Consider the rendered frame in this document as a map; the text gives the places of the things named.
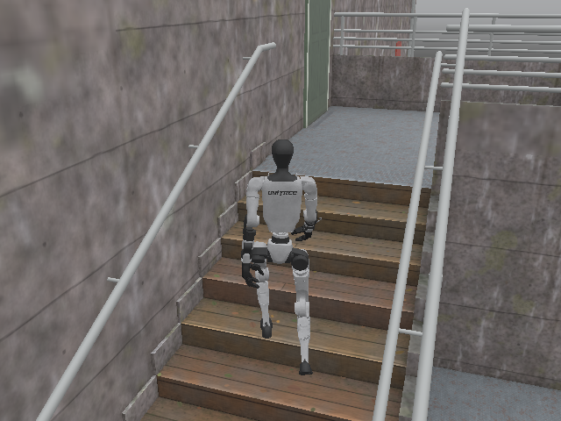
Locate stairs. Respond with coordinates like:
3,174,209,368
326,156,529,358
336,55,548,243
140,171,431,421

